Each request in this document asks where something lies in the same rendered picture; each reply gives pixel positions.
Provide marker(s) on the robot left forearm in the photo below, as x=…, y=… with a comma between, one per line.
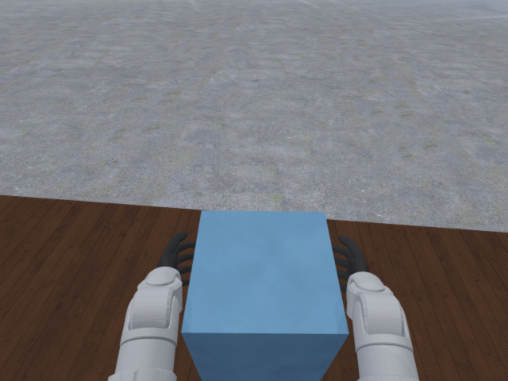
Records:
x=150, y=332

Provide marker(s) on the robot right forearm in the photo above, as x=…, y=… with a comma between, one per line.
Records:
x=382, y=338

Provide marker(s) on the carton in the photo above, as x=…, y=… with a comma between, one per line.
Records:
x=264, y=301

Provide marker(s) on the left robot hand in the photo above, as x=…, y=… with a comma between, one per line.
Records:
x=170, y=257

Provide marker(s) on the right robot hand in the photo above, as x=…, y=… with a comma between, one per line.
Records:
x=354, y=263

